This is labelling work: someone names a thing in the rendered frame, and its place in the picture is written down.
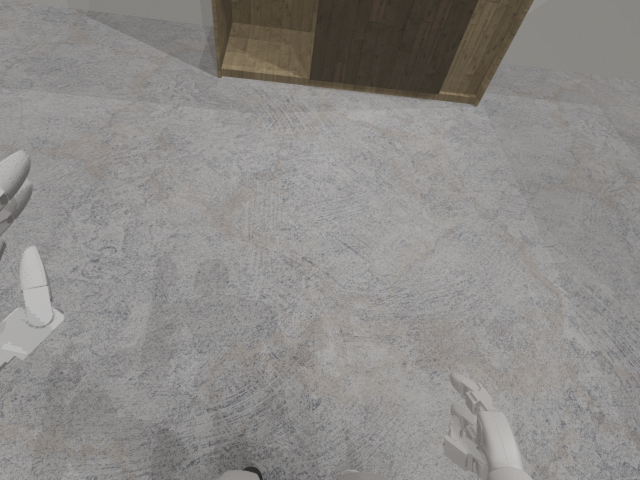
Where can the wardrobe door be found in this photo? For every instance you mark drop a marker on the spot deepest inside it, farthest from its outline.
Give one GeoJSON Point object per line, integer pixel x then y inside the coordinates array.
{"type": "Point", "coordinates": [394, 44]}
{"type": "Point", "coordinates": [488, 27]}

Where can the left robot hand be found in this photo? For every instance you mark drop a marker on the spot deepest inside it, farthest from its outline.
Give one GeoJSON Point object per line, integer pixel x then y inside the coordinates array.
{"type": "Point", "coordinates": [23, 330]}

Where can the right robot shin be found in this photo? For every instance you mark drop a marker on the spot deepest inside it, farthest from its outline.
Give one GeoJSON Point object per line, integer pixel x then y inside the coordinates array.
{"type": "Point", "coordinates": [347, 472]}

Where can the right robot hand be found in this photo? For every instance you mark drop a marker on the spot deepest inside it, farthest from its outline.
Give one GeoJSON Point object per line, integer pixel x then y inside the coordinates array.
{"type": "Point", "coordinates": [489, 443]}

